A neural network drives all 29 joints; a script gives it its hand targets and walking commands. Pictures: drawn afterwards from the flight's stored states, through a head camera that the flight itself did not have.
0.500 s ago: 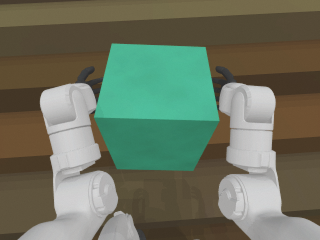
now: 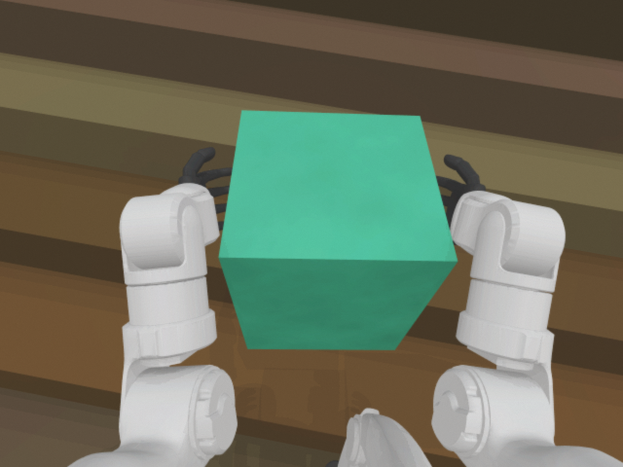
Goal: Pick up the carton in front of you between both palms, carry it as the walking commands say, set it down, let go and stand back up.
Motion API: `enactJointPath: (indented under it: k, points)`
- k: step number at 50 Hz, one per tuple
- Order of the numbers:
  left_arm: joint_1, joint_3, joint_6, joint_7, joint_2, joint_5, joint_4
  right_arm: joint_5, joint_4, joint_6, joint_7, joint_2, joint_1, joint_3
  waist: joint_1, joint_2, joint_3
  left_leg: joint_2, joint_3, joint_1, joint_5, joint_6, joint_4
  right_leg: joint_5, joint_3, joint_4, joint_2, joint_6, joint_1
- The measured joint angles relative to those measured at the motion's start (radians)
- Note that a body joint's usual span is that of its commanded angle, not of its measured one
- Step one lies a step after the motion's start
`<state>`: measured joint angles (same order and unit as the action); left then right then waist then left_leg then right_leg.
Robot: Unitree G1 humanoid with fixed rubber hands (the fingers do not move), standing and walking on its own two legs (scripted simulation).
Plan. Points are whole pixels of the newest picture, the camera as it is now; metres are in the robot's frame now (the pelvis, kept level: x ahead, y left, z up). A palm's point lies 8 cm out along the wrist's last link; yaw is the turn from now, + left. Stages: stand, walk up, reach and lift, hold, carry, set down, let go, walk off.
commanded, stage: carry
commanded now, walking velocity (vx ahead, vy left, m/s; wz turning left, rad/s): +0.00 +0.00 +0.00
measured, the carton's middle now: (326, 242) +0.38 +0.01 +0.10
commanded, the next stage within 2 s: none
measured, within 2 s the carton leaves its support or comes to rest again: neither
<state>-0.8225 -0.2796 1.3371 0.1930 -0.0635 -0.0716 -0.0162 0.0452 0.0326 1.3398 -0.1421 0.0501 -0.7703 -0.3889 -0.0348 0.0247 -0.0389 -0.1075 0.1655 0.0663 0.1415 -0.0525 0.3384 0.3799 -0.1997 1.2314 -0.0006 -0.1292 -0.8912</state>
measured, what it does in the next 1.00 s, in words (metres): climbs: left foot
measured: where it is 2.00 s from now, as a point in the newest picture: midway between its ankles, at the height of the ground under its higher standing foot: outside the picture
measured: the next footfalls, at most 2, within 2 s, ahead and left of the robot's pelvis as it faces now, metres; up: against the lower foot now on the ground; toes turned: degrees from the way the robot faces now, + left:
left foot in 0.40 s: +0.21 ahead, +0.12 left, +0.16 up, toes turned +4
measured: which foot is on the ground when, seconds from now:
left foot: down 0.00-0.02, up 0.04-0.38, down 0.40-1.00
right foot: down 0.00-1.00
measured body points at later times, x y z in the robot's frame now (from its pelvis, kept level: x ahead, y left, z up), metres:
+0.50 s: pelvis +0.11 +0.02 +0.12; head +0.09 +0.02 +0.57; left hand +0.47 +0.15 +0.25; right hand +0.45 -0.15 +0.25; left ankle +0.17 +0.12 -0.61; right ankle +0.13 -0.08 -0.61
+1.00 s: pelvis +0.11 +0.02 +0.12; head +0.09 +0.03 +0.57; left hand +0.46 +0.17 +0.25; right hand +0.45 -0.14 +0.24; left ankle +0.17 +0.12 -0.61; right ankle +0.13 -0.08 -0.61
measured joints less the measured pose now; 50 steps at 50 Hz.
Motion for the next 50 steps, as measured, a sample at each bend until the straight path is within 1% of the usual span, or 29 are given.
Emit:
enactJointPath:
  k: [1,2,3,4,5,6,7,9,10,12,13,14,15,16,17,19,20,21,22,24,26,28,32,39,43,50]
  points:
    - [0.008,0.008,-0.01,0.004,-0.006,0.0,-0.016,0.009,-0.007,-0.003,0.009,0.0,0.009,-0.009,-0.035,-0.019,0.016,-0.031,-0.007,0.045,-0.085,0.0,0.143,0.002,-0.012,-0.055,0.022,-0.009,0.059]
    - [0.014,0.014,-0.021,0.008,-0.01,0.001,-0.026,0.019,-0.012,-0.008,0.019,-0.001,0.013,-0.016,-0.068,-0.032,0.033,-0.026,-0.07,0.133,-0.081,0.018,0.383,0.017,-0.014,-0.085,0.036,-0.017,0.092]
    - [0.023,0.02,-0.033,0.011,-0.011,0.005,-0.034,0.032,-0.02,-0.017,0.029,0.0,0.014,-0.019,-0.091,-0.046,0.049,0.008,-0.144,0.232,-0.034,0.03,0.655,0.014,-0.013,-0.118,0.045,-0.016,0.122]
    - [0.037,0.027,-0.047,0.015,-0.011,0.014,-0.042,0.046,-0.025,-0.025,0.037,0.004,0.02,-0.023,-0.109,-0.059,0.059,0.05,-0.199,0.318,0.005,0.032,0.896,-0.001,-0.01,-0.164,0.053,-0.014,0.156]
    - [0.053,0.032,-0.059,0.017,-0.01,0.024,-0.048,0.059,-0.023,-0.032,0.041,0.014,0.031,-0.026,-0.123,-0.066,0.064,0.091,-0.227,0.388,0.031,0.027,1.08,-0.021,-0.002,-0.218,0.058,-0.007,0.192]
    - [0.067,0.035,-0.069,0.018,-0.008,0.033,-0.051,0.07,-0.016,-0.038,0.043,0.026,0.044,-0.028,-0.129,-0.067,0.068,0.122,-0.239,0.446,0.038,0.019,1.205,-0.045,0.008,-0.276,0.06,0.005,0.228]
    - [0.075,0.036,-0.078,0.018,-0.004,0.042,-0.053,0.08,-0.005,-0.044,0.044,0.037,0.056,-0.027,-0.131,-0.064,0.071,0.144,-0.241,0.498,0.041,0.009,1.286,-0.068,0.017,-0.334,0.06,0.014,0.262]
    - [0.076,0.036,-0.099,0.017,0.001,0.058,-0.059,0.093,0.02,-0.057,0.047,0.048,0.074,-0.02,-0.127,-0.054,0.073,0.162,-0.228,0.59,0.055,-0.009,1.366,-0.106,0.034,-0.438,0.054,0.021,0.321]
    - [0.074,0.035,-0.111,0.015,0.002,0.061,-0.063,0.097,0.028,-0.066,0.049,0.049,0.081,-0.013,-0.121,-0.051,0.072,0.16,-0.22,0.631,0.066,-0.015,1.38,-0.122,0.041,-0.483,0.05,0.024,0.348]
    - [0.072,0.032,-0.133,0.007,0.001,0.058,-0.071,0.1,0.036,-0.084,0.052,0.047,0.094,0.002,-0.103,-0.048,0.062,0.143,-0.21,0.7,0.094,-0.017,1.365,-0.148,0.051,-0.562,0.042,0.03,0.397]
    - [0.077,0.029,-0.141,0.002,-0.001,0.052,-0.071,0.101,0.035,-0.094,0.052,0.047,0.102,0.011,-0.091,-0.045,0.057,0.129,-0.202,0.715,0.117,-0.013,1.3,-0.158,0.058,-0.595,0.036,0.034,0.421]
    - [0.087,0.026,-0.146,-0.004,-0.003,0.047,-0.068,0.101,0.031,-0.102,0.052,0.047,0.11,0.02,-0.076,-0.041,0.05,0.114,-0.19,0.71,0.149,-0.007,1.177,-0.166,0.066,-0.625,0.027,0.04,0.444]
    - [0.098,0.022,-0.149,-0.009,-0.008,0.04,-0.064,0.099,0.028,-0.108,0.05,0.046,0.12,0.03,-0.06,-0.038,0.04,0.105,-0.173,0.689,0.196,-0.001,1.018,-0.172,0.073,-0.65,0.015,0.045,0.462]
    - [0.111,0.018,-0.15,-0.015,-0.013,0.031,-0.06,0.095,0.022,-0.111,0.048,0.043,0.129,0.041,-0.045,-0.037,0.027,0.1,-0.155,0.657,0.208,0.002,0.859,-0.174,0.08,-0.667,0.006,0.05,0.476]
    - [0.123,0.013,-0.149,-0.022,-0.018,0.021,-0.055,0.086,0.014,-0.113,0.049,0.04,0.136,0.052,-0.029,-0.037,0.011,0.097,-0.137,0.621,0.187,0.003,0.72,-0.172,0.086,-0.675,-0.002,0.055,0.485]
    - [0.147,0.006,-0.146,-0.034,-0.024,0.001,-0.049,0.076,-0.012,-0.119,0.041,0.034,0.145,0.072,0.007,-0.043,-0.022,0.095,-0.109,0.532,0.066,-0.001,0.472,-0.155,0.093,-0.667,-0.01,0.068,0.495]
    - [0.158,0.003,-0.146,-0.041,-0.028,-0.009,-0.051,0.071,-0.027,-0.121,0.038,0.031,0.15,0.08,0.022,-0.046,-0.037,0.095,-0.1,0.472,0.033,-0.004,0.366,-0.141,0.097,-0.652,-0.011,0.076,0.498]
    - [0.168,-0.001,-0.145,-0.047,-0.031,-0.02,-0.056,0.067,-0.044,-0.123,0.035,0.028,0.153,0.087,0.036,-0.052,-0.054,0.088,-0.098,0.406,-0.036,-0.013,0.289,-0.123,0.1,-0.633,-0.008,0.084,0.497]
    - [0.173,-0.002,-0.147,-0.058,-0.032,-0.026,-0.066,0.063,-0.062,-0.128,0.033,0.025,0.157,0.091,0.052,-0.046,-0.068,0.094,-0.094,0.373,-0.017,-0.006,0.244,-0.104,0.104,-0.61,-0.015,0.092,0.491]
    - [0.193,-0.005,-0.151,-0.067,-0.029,-0.037,-0.086,0.055,-0.104,-0.143,0.026,0.024,0.168,0.105,0.071,-0.021,-0.074,0.114,-0.082,0.344,0.049,-0.002,0.224,-0.09,0.116,-0.6,-0.035,0.104,0.502]
    - [0.224,-0.01,-0.145,-0.068,-0.032,-0.041,-0.083,0.047,-0.131,-0.148,0.019,0.024,0.182,0.121,0.075,-0.016,-0.076,0.117,-0.075,0.322,0.062,0.005,0.208,-0.097,0.123,-0.624,-0.037,0.108,0.524]
    - [0.247,-0.006,-0.141,-0.068,-0.034,-0.041,-0.064,0.035,-0.132,-0.151,0.013,0.023,0.194,0.133,0.07,-0.017,-0.071,0.113,-0.072,0.309,0.057,0.008,0.196,-0.108,0.126,-0.646,-0.033,0.108,0.541]
    - [0.262,0.012,-0.146,-0.063,-0.025,-0.025,-0.021,0.02,-0.101,-0.161,0.006,0.022,0.199,0.143,0.05,-0.015,-0.057,0.108,-0.07,0.304,0.053,0.005,0.191,-0.119,0.127,-0.662,-0.027,0.107,0.549]
    - [0.268,0.03,-0.155,-0.058,-0.011,-0.001,-0.03,0.032,-0.08,-0.16,0.005,0.035,0.214,0.135,0.023,-0.015,-0.062,0.105,-0.071,0.307,0.053,0.005,0.192,-0.122,0.125,-0.669,-0.024,0.108,0.55]
    - [0.269,0.035,-0.16,-0.057,-0.009,0.005,-0.038,0.037,-0.07,-0.159,0.005,0.039,0.227,0.132,0.02,-0.016,-0.062,0.103,-0.071,0.308,0.053,0.006,0.194,-0.123,0.124,-0.667,-0.024,0.107,0.55]
    - [0.271,0.036,-0.167,-0.055,-0.014,0.004,-0.037,0.031,-0.061,-0.164,0.005,0.034,0.236,0.136,0.031,-0.021,-0.056,0.099,-0.068,0.312,0.046,0.007,0.193,-0.13,0.126,-0.666,-0.021,0.104,0.544]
